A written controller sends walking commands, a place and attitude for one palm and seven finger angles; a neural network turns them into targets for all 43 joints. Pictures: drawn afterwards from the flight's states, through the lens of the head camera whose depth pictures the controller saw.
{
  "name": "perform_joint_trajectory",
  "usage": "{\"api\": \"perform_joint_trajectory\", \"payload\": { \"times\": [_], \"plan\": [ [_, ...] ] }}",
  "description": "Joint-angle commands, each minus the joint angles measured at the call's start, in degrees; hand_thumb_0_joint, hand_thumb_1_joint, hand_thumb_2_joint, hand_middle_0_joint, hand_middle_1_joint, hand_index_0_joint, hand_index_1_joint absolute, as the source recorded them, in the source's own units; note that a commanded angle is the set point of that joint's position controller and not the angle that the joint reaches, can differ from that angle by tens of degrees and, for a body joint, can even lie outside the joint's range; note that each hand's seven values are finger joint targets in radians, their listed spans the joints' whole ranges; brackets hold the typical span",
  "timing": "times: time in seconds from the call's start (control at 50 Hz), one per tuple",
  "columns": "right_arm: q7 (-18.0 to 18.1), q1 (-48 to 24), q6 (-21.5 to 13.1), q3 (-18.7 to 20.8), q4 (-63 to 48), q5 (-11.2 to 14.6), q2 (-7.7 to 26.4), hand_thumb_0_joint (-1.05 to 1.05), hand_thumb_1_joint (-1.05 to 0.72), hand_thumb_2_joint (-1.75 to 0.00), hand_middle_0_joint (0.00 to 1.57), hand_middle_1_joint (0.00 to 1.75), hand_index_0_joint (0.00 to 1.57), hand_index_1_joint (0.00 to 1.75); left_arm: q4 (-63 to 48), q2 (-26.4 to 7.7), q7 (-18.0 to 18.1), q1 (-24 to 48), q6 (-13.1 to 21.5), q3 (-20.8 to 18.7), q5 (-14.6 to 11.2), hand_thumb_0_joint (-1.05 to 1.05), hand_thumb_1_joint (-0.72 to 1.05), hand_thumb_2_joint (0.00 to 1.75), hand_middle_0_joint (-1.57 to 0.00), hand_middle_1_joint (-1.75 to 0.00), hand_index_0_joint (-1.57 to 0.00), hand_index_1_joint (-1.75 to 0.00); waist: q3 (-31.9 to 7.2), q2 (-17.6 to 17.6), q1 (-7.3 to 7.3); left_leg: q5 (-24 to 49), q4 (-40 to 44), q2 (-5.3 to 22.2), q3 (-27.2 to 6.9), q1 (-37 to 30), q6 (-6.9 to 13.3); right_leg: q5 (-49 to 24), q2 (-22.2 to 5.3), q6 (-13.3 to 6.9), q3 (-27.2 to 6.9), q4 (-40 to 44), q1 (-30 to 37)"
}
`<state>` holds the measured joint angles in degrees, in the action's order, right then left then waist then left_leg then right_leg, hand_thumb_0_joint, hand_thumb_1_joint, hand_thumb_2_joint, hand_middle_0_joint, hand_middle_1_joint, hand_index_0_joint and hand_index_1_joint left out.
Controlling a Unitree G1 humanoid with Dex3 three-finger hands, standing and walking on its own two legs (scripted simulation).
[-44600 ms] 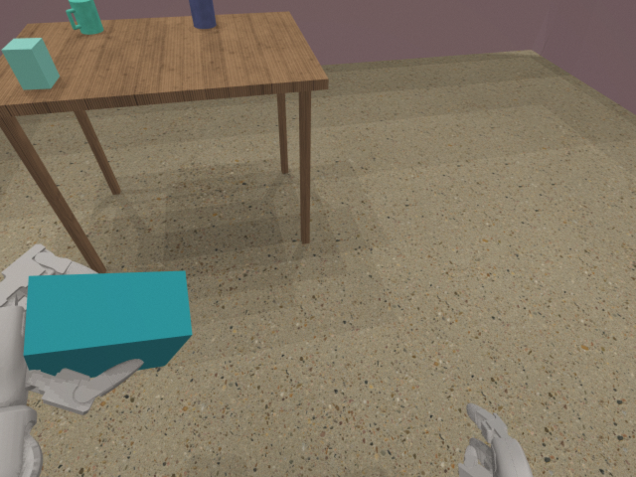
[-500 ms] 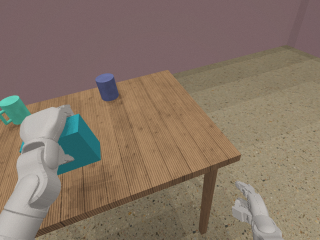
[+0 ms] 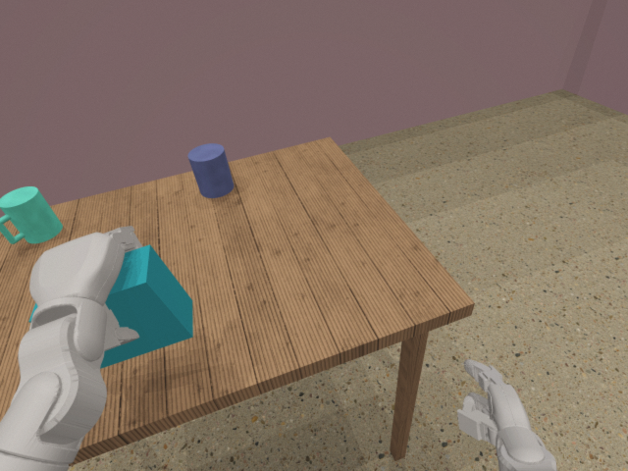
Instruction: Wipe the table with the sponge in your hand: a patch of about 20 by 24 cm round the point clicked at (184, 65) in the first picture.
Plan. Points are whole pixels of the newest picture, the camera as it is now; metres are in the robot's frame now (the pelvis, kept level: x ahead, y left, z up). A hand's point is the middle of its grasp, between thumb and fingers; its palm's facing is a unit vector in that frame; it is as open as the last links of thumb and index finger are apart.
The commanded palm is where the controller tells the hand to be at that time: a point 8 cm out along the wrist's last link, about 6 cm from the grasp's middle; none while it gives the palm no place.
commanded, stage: bring the sponge back beside the body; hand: left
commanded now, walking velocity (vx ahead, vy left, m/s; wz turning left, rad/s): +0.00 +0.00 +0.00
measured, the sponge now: (130, 318) +0.24 +0.29 +0.10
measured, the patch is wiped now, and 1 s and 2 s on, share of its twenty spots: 1.00 1.00 1.00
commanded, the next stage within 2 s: step back with the hand held close in 1.20 s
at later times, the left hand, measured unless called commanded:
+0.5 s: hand (98, 317) +0.21 +0.29 +0.14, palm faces +0.15 -0.14 -0.98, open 10.3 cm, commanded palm +0.17 +0.29 +0.22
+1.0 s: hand (84, 340) +0.19 +0.30 +0.13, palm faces +0.15 -0.14 -0.98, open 10.3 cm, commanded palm +0.15 +0.29 +0.21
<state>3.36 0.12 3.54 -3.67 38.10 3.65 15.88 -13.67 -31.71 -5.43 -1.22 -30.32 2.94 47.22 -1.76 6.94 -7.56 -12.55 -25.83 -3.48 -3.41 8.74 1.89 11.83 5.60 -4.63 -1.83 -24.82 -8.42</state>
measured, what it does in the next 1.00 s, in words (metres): stands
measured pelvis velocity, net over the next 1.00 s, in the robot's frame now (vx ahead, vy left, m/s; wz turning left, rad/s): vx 0.00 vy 0.01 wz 0.00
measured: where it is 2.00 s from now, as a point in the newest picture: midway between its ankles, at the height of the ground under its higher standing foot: outside the picture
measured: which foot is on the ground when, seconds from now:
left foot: down 0.00-1.00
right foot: down 0.00-1.00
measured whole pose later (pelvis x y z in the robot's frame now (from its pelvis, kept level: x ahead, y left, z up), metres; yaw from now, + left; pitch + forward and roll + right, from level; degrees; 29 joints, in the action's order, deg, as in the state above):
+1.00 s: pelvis +0.00 +0.01 +0.00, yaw +0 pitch -6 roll -1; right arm 3.2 0.5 2.4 -3.8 37.6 2.6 14.9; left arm -23.4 -31.1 -2.6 -15.2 -27.3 0.6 46.1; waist -1.2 6.9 -8.7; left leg -12.8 -26.4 -3.8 -3.3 7.7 2.8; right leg 11.5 5.3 -3.7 -2.1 -24.0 -6.7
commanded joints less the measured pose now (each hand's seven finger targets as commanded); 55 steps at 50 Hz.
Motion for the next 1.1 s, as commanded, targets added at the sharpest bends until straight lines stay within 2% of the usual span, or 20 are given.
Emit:
{"api": "perform_joint_trajectory", "payload": {
  "times": [0.0, 0.1, 0.14, 0.18, 0.24, 0.28, 0.44, 0.48, 0.52, 0.58, 0.6, 0.68, 0.76, 0.78, 0.84, 0.88, 0.94, 0.98, 1.06, 1.08],
  "plan": [
    [0.67, -15.87, -4.06, 1.85, -11.25, 0.05, 4.27, 0.00, -0.90, -0.90, 0.20, 0.30, 0.20, 0.30, -11.88, -13.74, 3.06, 17.52, 1.34, -9.22, 2.90, 0.00, 0.10, 1.30, -1.20, -1.60, -1.20, -1.60, -9.65, -1.57, 0.06, 7.10, 2.89, 0.94, -2.53, -1.14, 1.23, -2.33, -4.19, -0.86, -7.10, 5.34, 2.84],
    [0.49, -16.06, -4.28, 1.84, -11.57, -0.22, 3.97, 0.00, -0.90, -0.90, 0.20, 0.30, 0.20, 0.30, -13.95, -12.84, 3.18, 14.13, 1.65, -9.31, 2.61, 0.00, 0.10, 1.30, -1.20, -1.60, -1.20, -1.60, -9.96, -1.85, -0.32, 8.14, 3.20, 1.14, -2.63, -1.67, 1.25, -3.59, -4.03, -0.82, -6.67, 5.11, 3.51],
    [0.32, -15.49, -3.76, 1.93, -10.97, -0.40, 4.35, 0.00, -0.90, -0.90, 0.20, 0.30, 0.20, 0.30, -12.81, -13.28, 3.16, 12.28, 1.67, -10.11, 2.44, 0.00, 0.10, 1.30, -1.20, -1.60, -1.20, -1.60, -8.97, -4.13, -0.14, 8.57, 3.02, 1.23, -2.50, -1.22, 1.17, -4.71, -4.05, -0.55, -6.59, 5.39, 3.12],
    [0.31, -16.95, -3.70, 1.79, -11.52, -0.24, 4.24, 0.00, -0.90, -0.90, 0.20, 0.30, 0.20, 0.30, -15.03, -14.67, 3.50, 11.93, 1.41, -11.69, 2.33, 0.00, 0.10, 1.30, -1.20, -1.60, -1.20, -1.60, -8.84, -2.37, -0.51, 7.81, 3.16, 1.25, -2.86, -1.46, 1.16, -3.31, -3.61, -1.07, -8.55, 5.63, 2.57],
    [0.18, -15.82, -3.30, 1.79, -11.08, -0.43, 4.31, 0.00, -0.90, -0.90, 0.20, 0.30, 0.20, 0.30, -13.70, -13.04, 3.61, 10.07, 1.37, -10.62, 2.02, 0.00, 0.10, 1.30, -1.20, -1.60, -1.20, -1.60, -8.26, -3.28, -0.34, 8.17, 3.31, 1.33, -2.50, -1.09, 1.16, -3.66, -3.77, -0.57, -6.23, 5.60, 2.55],
    [0.18, -17.08, -3.53, 1.74, -11.80, -0.22, 4.20, 0.00, -0.90, -0.90, 0.20, 0.30, 0.20, 0.30, -16.47, -13.76, 3.76, 10.05, 1.28, -11.38, 2.10, 0.00, 0.10, 1.30, -1.20, -1.60, -1.20, -1.60, -8.83, -1.56, -0.47, 7.84, 3.16, 1.39, -2.86, -1.51, 1.16, -3.18, -3.50, -1.09, -8.19, 5.54, 2.44],
    [0.24, -15.77, -3.67, 1.92, -11.65, -0.62, 4.21, 0.00, -0.90, -0.90, 0.20, 0.30, 0.20, 0.30, -17.89, -11.90, 3.84, 6.81, 2.16, -9.99, 2.10, 0.00, 0.10, 1.30, -1.20, -1.60, -1.20, -1.60, -7.89, -1.94, -0.30, 7.38, 3.73, 1.58, -2.98, -1.63, 1.29, -2.19, -3.43, -0.69, -5.80, 5.54, 2.33],
    [0.21, -16.88, -4.05, 1.77, -12.39, -0.41, 3.98, 0.00, -0.90, -0.90, 0.20, 0.30, 0.20, 0.30, -20.48, -13.03, 4.08, 5.93, 2.24, -11.13, 2.10, 0.00, 0.10, 1.30, -1.20, -1.60, -1.20, -1.60, -8.25, -0.58, -0.73, 7.07, 4.00, 1.67, -3.52, -1.97, 1.35, -1.64, -3.09, -1.14, -7.56, 5.55, 2.56],
    [0.23, -15.33, -4.07, 1.88, -11.58, -0.63, 3.97, 0.00, -0.90, -0.90, 0.20, 0.30, 0.20, 0.30, -18.17, -12.23, 4.31, 4.09, 2.42, -10.98, 1.86, 0.00, 0.10, 1.30, -1.20, -1.60, -1.20, -1.60, -6.80, -3.55, -0.38, 7.65, 3.57, 1.75, -3.17, -1.47, 1.25, -1.86, -3.42, -0.63, -6.13, 5.72, 1.88],
    [0.13, -16.67, -4.03, 1.85, -12.23, -0.58, 4.13, 0.00, -0.90, -0.90, 0.20, 0.30, 0.20, 0.30, -20.63, -13.46, 4.62, 3.28, 2.58, -12.37, 1.87, 0.00, 0.10, 1.30, -1.20, -1.60, -1.20, -1.60, -7.03, -1.69, -0.83, 6.60, 3.93, 1.72, -3.61, -1.54, 1.28, -1.04, -2.87, -1.12, -7.83, 5.78, 2.06],
    [0.09, -15.87, -4.03, 1.80, -12.07, -0.63, 3.93, 0.00, -0.90, -0.90, 0.20, 0.30, 0.20, 0.30, -20.13, -11.89, 4.64, 2.91, 2.66, -11.10, 1.70, 0.00, 0.10, 1.30, -1.20, -1.60, -1.20, -1.60, -7.16, -1.06, -0.72, 6.68, 3.87, 1.69, -3.20, -1.09, 1.28, -1.09, -3.30, -0.84, -6.21, 5.44, 2.46],
    [-0.06, -16.46, -4.13, 1.95, -12.33, -0.59, 4.05, 0.00, -0.90, -0.90, 0.20, 0.30, 0.20, 0.30, -21.04, -12.64, 4.89, -0.09, 2.83, -12.43, 1.23, 0.00, 0.10, 1.30, -1.20, -1.60, -1.20, -1.60, -6.07, -1.40, -0.92, 6.04, 3.94, 1.81, -3.72, -1.01, 1.26, -0.42, -2.86, -1.03, -7.63, 5.92, 1.86],
    [-0.11, -15.14, -4.04, 2.21, -12.00, -0.89, 4.11, 0.00, -0.90, -0.90, 0.20, 0.30, 0.20, 0.30, -21.72, -11.91, 5.05, -2.29, 3.65, -12.22, 0.80, 0.00, 0.10, 1.30, -1.20, -1.60, -1.20, -1.60, -6.57, -2.11, -0.86, 6.71, 3.61, 1.82, -3.41, -0.96, 1.31, -1.53, -3.33, -0.52, -6.04, 5.49, 2.35],
    [-0.11, -16.21, -4.30, 2.02, -12.42, -0.74, 4.10, 0.00, -0.90, -0.90, 0.20, 0.30, 0.20, 0.30, -22.97, -12.68, 5.11, -2.51, 3.49, -12.81, 1.07, 0.00, 0.10, 1.30, -1.20, -1.60, -1.20, -1.60, -6.54, -0.88, -0.95, 6.04, 3.77, 1.89, -3.83, -1.24, 1.40, -0.67, -2.76, -1.00, -7.65, 5.71, 2.17],
    [-0.01, -14.67, -4.15, 2.10, -11.77, -1.00, 4.12, 0.00, -0.90, -0.90, 0.20, 0.30, 0.20, 0.30, -20.95, -11.44, 5.21, -3.12, 3.78, -11.84, 0.77, 0.00, 0.10, 1.30, -1.20, -1.60, -1.20, -1.60, -4.70, -2.91, -0.51, 6.40, 3.40, 1.86, -3.38, -0.82, 1.35, -0.83, -3.21, -0.52, -6.15, 6.11, 1.29],
    [0.13, -15.97, -4.44, 2.04, -12.15, -0.57, 4.11, 0.00, -0.90, -0.90, 0.20, 0.30, 0.20, 0.30, -23.64, -12.72, 5.47, -0.22, 3.89, -12.41, 1.15, 0.00, 0.10, 1.30, -1.20, -1.60, -1.20, -1.60, -5.48, -1.77, -0.23, 5.32, 3.63, 1.91, -4.00, -1.52, 1.39, 0.34, -2.56, -0.94, -7.95, 6.25, 1.18],
    [0.44, -14.45, -4.57, 2.17, -11.42, -0.93, 4.21, 0.00, -0.90, -0.90, 0.20, 0.30, 0.20, 0.30, -20.79, -11.76, 5.60, -0.80, 4.20, -11.59, 1.28, 0.00, 0.10, 1.30, -1.20, -1.60, -1.20, -1.60, -5.18, -2.28, -0.39, 5.81, 3.72, 1.77, -3.56, -1.60, 1.36, 0.06, -2.99, -0.55, -6.00, 6.38, 1.28],
    [0.36, -15.99, -4.86, 2.04, -11.90, -0.64, 3.99, 0.00, -0.90, -0.90, 0.20, 0.30, 0.20, 0.30, -22.25, -12.45, 5.71, -0.19, 4.01, -12.20, 1.45, 0.00, 0.10, 1.30, -1.20, -1.60, -1.20, -1.60, -5.48, -0.47, -0.61, 5.56, 4.03, 1.83, -4.01, -1.58, 1.31, -0.08, -2.53, -1.17, -7.66, 6.17, 1.70],
    [0.16, -14.76, -4.40, 2.24, -11.41, -0.98, 4.17, 0.00, -0.90, -0.90, 0.20, 0.30, 0.20, 0.30, -22.07, -11.87, 5.55, -1.54, 4.21, -11.90, 0.90, 0.00, 0.10, 1.30, -1.20, -1.60, -1.20, -1.60, -5.96, -1.06, -0.67, 7.04, 4.05, 1.87, -3.57, -1.55, 1.24, -1.92, -2.99, -0.62, -5.69, 5.90, 2.58],
    [0.07, -15.90, -4.75, 1.95, -11.98, -0.70, 4.04, 0.00, -0.90, -0.90, 0.20, 0.30, 0.20, 0.30, -22.86, -12.48, 5.52, -1.33, 3.90, -12.55, 1.08, 0.00, 0.10, 1.30, -1.20, -1.60, -1.20, -1.60, -5.86, -1.22, -0.80, 6.59, 4.26, 1.91, -4.27, -1.39, 1.26, -1.44, -2.28, -1.09, -7.07, 5.79, 2.51]
  ]
}}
